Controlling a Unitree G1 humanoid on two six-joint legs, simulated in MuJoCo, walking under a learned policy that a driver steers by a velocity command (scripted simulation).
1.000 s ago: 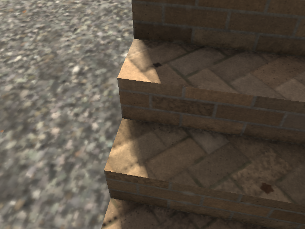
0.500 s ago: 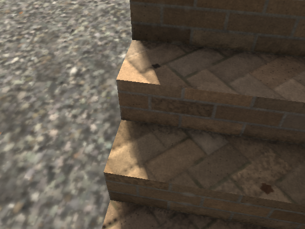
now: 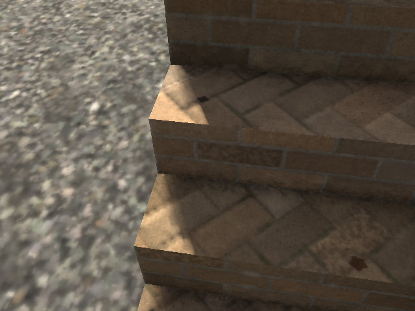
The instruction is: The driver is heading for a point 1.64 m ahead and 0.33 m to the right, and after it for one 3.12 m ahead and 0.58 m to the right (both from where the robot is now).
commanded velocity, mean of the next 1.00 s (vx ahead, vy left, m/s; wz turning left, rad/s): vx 0.45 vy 0.00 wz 0.00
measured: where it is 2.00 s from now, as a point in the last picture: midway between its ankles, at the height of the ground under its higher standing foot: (271, 202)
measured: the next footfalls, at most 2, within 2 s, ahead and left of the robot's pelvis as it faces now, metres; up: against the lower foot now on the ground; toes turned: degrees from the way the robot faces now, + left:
right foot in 0.48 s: +0.10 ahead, -0.16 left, +0.00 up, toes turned -3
left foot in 0.98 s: +0.36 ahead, +0.06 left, +0.21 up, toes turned +8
